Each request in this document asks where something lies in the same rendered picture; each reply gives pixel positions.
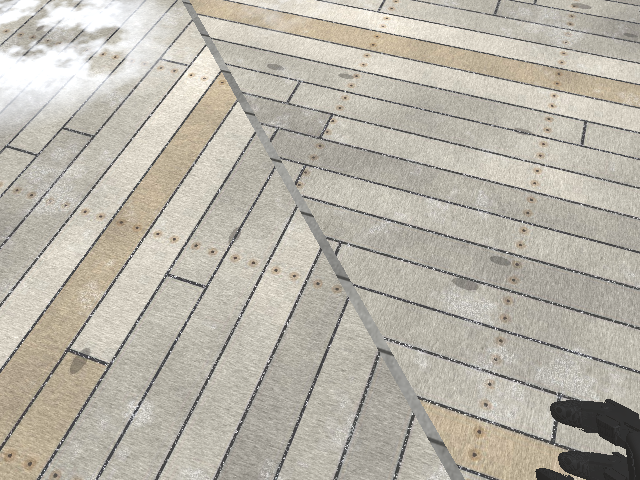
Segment right robot hand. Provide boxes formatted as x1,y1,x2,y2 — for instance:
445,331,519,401
535,399,640,480

